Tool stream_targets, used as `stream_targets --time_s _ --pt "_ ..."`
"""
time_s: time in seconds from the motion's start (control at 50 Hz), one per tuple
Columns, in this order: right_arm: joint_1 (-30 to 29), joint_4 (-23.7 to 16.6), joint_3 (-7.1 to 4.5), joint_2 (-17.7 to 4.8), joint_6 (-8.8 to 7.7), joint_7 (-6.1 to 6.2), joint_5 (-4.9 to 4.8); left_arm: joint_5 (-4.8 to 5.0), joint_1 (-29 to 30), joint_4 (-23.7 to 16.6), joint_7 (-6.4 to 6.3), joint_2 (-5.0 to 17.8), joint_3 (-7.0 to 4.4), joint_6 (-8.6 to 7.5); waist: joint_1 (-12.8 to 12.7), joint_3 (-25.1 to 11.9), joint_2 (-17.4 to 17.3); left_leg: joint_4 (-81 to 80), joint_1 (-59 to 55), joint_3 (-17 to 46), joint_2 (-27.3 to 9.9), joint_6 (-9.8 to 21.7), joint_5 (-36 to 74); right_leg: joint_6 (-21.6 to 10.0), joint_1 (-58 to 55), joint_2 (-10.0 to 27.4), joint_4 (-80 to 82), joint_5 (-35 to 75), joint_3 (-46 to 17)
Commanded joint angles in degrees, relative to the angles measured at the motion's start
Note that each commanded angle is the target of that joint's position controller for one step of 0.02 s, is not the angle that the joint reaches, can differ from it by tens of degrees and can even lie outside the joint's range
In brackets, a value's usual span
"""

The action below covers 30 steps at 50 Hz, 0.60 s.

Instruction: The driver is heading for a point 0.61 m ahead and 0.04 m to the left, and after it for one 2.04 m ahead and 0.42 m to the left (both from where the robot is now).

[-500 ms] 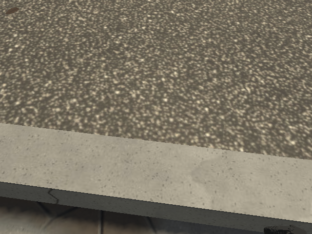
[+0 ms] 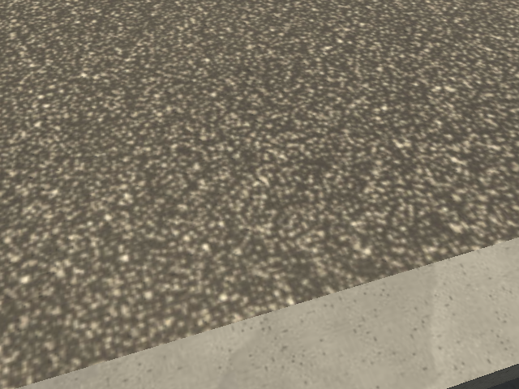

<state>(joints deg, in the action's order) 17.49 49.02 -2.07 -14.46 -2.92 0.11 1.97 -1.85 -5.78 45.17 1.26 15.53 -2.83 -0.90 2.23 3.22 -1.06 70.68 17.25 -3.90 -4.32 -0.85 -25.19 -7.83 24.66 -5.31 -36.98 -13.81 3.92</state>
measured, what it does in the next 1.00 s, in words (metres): climbs: left foot 0.16 m higher, then right foot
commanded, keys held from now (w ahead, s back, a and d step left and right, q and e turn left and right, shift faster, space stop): w+e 0.24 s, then w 0.14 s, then w+q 0.62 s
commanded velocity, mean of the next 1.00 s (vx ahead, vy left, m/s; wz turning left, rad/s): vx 0.50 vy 0.00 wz -0.03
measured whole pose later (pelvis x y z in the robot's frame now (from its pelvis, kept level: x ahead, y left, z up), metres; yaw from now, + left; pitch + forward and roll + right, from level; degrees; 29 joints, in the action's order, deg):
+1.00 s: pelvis +0.62 -0.03 +0.16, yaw +3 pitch +5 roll +0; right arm 30.0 54.4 -1.8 -11.8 -7.5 -5.3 2.9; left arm -1.4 5.9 35.2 2.1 11.2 0.9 -4.9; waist 5.0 -4.8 0.3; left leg 28.9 -0.8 10.9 7.0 5.4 -29.0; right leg -2.3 32.8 0.0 -32.5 -4.0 0.9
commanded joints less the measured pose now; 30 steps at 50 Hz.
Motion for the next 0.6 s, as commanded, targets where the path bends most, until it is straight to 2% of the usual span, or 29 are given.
stream_targets --time_s 0.02,0.06,0.1,0.12,0.14,0.16,0.2,0.24,0.26,0.28,0.3,0.32,0.34,0.36,0.38,0.4,0.42,0.44,0.46,0.48,0.5,0.52,0.54,0.56,0.58,0.6 --pt "-3.88 -7.0 -0.67 -5.36 -1.78 -0.08 1.09 1.14 -11.79 0.43 -1.52 8.99 -2.89 0.58 -4.56 -5.17 1.33 17.69 29.91 4.38 -1.16 0.37 6.75 -10.46 -24.77 18.59 20.42 5.68 -30.61" --pt "-2.08 -7.15 -0.37 -4.36 -0.09 -0.41 1.62 1.52 -9.14 -0.27 -1.97 6.57 -1.97 -0.35 -1.13 -3.98 1.07 16.96 25.33 4.98 -2.2 -0.61 8.93 -8.48 -15.56 14.32 21.03 15.58 -24.27" --pt "-3.36 -8.66 0.15 -1.93 1.63 -0.8 1.69 1.21 -11.67 0.3 -1.83 6.7 -1.88 -1.49 -0.86 -5.15 1.87 24.12 29.81 3.21 -0.65 -1.44 7.19 -8.8 -14.44 12.57 18.35 22.34 -22.86" --pt "-4.9 -9.79 0.58 -0.19 2.11 -0.61 1.6 1.16 -14.15 0.93 -1.86 6.8 -1.92 -1.92 -1.81 -5.98 3.03 32.45 34.89 2.05 0.56 -1.37 5.14 -9.86 -14.91 12.49 17.48 21.3 -23.81" --pt "-7.84 -11.5 1.06 1.21 2.54 -0.01 1.3 1.0 -16.88 1.79 -1.83 7.1 -1.93 -2.29 -2.72 -5.75 4.25 39.85 41.98 1.85 0.88 -0.87 3.0 -10.73 -16.37 13.1 17.7 15.38 -25.79" --pt "-12.23 -14.01 1.8 2.29 2.7 0.49 1.35 1.04 -19.59 2.91 -1.85 7.05 -1.52 -2.54 -3.62 -4.12 3.57 44.91 50.12 2.11 0.67 -0.04 1.28 -10.79 -17.67 14.27 18.71 8.79 -28.46" --pt "-19.61 -18.29 2.97 3.92 2.36 1.14 1.7 0.42 -23.93 4.92 -1.72 5.72 -0.54 -3.12 -5.06 -1.19 4.26 55.52 64.67 3.17 0.77 1.97 -2.51 -10.39 -20.53 15.87 19.63 -1.19 -32.49" --pt "-24.76 -21.27 4.38 5.78 1.94 1.11 2.16 0.49 -25.93 7.07 -1.76 4.65 0.32 -3.74 -5.09 1.63 2.31 55.12 70.25 2.35 1.05 2.89 -3.2 -8.49 -18.89 14.63 20.5 -5.69 -32.48" --pt "-26.73 -22.91 5.23 7.19 1.95 0.93 2.58 0.87 -26.33 8.31 -1.93 3.95 0.68 -3.8 -4.55 2.16 1.6 52.62 69.88 2.4 1.07 3.33 -2.57 -7.07 -16.66 13.3 20.75 -5.12 -31.15" --pt "-28.45 -24.49 6.01 8.19 2.19 0.81 2.4 0.87 -27.09 9.2 -2.2 4.14 0.72 -3.4 -4.9 1.0 2.3 47.69 67.55 -0.46 1.41 3.01 -2.35 -6.33 -15.45 11.53 22.85 -4.96 -28.91" --pt "-30.63 -26.6 6.26 8.3 2.37 0.57 2.58 1.5 -26.99 9.67 -3.58 3.63 0.83 -3.01 -4.9 1.68 2.83 42.3 64.35 1.68 0.68 3.05 -2.7 -6.85 -14.06 12.79 26.3 0.81 -30.44" --pt "-28.52 -26.68 6.1 6.34 3.03 0.12 2.08 1.6 -26.05 8.93 -4.21 5.23 0.66 -2.55 -4.52 0.08 2.33 33.46 57.83 -2.31 1.1 2.42 -1.9 -8.23 -13.83 13.13 31.55 6.83 -28.37" --pt "-31.31 -27.79 6.16 6.23 3.61 0.21 1.98 2.04 -26.45 9.66 -4.72 4.49 0.7 -2.35 -5.82 -0.03 3.31 27.94 51.33 -3.09 1.01 3.17 -2.83 -8.1 -14.45 13.79 35.53 14.78 -26.81" --pt "-27.0 -25.34 5.47 5.89 4.2 -0.01 1.93 2.45 -27.16 9.36 -4.68 3.47 0.99 -2.29 -5.29 -3.89 1.92 24.66 45.47 -4.48 1.31 4.15 -1.38 -7.02 -20.26 13.09 33.88 28.51 -21.48" --pt "-24.67 -25.02 5.6 6.16 4.28 -0.09 1.11 2.35 -27.75 9.2 -4.69 4.43 0.63 -2.48 -4.6 -4.46 4.3 19.16 40.91 -5.05 1.5 5.36 -1.78 -6.26 -22.79 14.13 32.04 43.78 -17.92" --pt "-20.99 -23.21 5.63 6.83 4.16 -0.14 0.25 2.63 -24.43 7.89 -4.72 4.68 0.52 -2.24 -1.29 -6.57 5.55 11.49 30.63 -6.65 3.78 7.15 -3.84 -4.55 -22.43 13.19 28.41 64.27 -11.61" --pt "-16.27 -21.28 4.63 4.76 3.67 -0.34 -0.36 2.6 -23.48 6.52 -4.21 6.24 -0.03 -2.37 1.19 -9.93 6.47 4.84 18.22 -7.82 6.69 8.0 -3.46 -4.22 -20.28 14.21 23.26 82.97 -11.06" --pt "-9.79 -18.5 3.06 2.77 3.42 -0.3 -1.06 2.01 -24.59 6.78 -3.84 8.54 -0.94 -2.54 3.92 -14.61 8.62 2.37 11.21 -6.54 8.99 8.53 -5.77 -3.84 -23.95 16.48 14.51 93.43 -11.67" --pt "-2.49 -16.33 1.76 -0.1 2.72 -0.44 -1.35 2.22 -22.89 6.54 -3.02 10.6 -2.03 -3.17 7.82 -18.37 9.42 -6.24 3.66 -3.11 10.13 10.28 -5.57 -3.16 -25.8 17.21 2.61 98.74 -10.14" --pt "6.0 -13.93 -0.64 -6.38 2.17 -0.14 -0.05 2.42 -22.37 4.55 -2.53 9.4 -2.24 -4.82 10.93 -23.14 3.56 -16.49 -6.44 17.89 2.66 14.67 -19.59 -1.88 -18.22 13.44 -19.07 84.88 -9.26" --pt "7.89 -9.76 -2.1 -11.73 3.29 0.62 -0.44 2.18 -19.61 1.48 0.36 3.36 -2.0 -5.44 8.93 -21.39 -18.79 -45.31 -12.29 54.86 -8.8 23.03 -15.68 3.12 3.04 -3.97 -43.24 12.57 -7.77" --pt "17.9 -10.74 1.22 -6.53 3.13 -2.96 3.44 -3.06 -18.96 2.89 6.85 3.9 -2.54 -3.72 12.9 -10.68 -17.42 -49.83 -7.8 70.48 -4.29 22.69 -20.76 -0.48 25.18 -11.42 -70.61 15.62 -33.34" --pt "8.69 -8.04 0.4 -5.72 2.44 -5.1 2.26 -0.73 -17.36 1.04 6.31 1.56 -2.13 -3.6 4.77 1.04 -6.77 -47.09 -3.33 60.81 -7.09 19.79 -15.38 -1.65 38.11 -10.45 -78.26 18.83 -35.36" --pt "3.65 -5.38 0.34 -2.39 1.04 -6.29 1.58 -0.97 -15.42 -0.82 4.78 1.52 -0.9 -3.13 1.38 -2.08 6.82 -44.53 -1.41 53.56 -6.83 21.72 -6.03 -1.81 37.66 -7.82 -78.06 17.5 -30.71" --pt "-2.05 -2.11 1.21 1.82 -1.02 -6.16 1.99 -2.66 -14.18 -3.46 3.74 -0.47 0.9 -2.8 -3.78 -4.64 9.97 -44.69 0.56 44.48 -6.65 20.98 -2.59 -1.54 38.29 -4.15 -75.06 14.3 -26.88" --pt "-6.36 0.59 2.26 6.42 -2.18 -5.32 2.29 -3.76 -15.49 -3.68 2.88 -1.19 2.19 -1.86 -6.9 -7.22 7.26 -45.55 4.58 39.72 -4.65 20.3 -3.15 -2.18 38.6 -1.09 -77.5 14.15 -24.73"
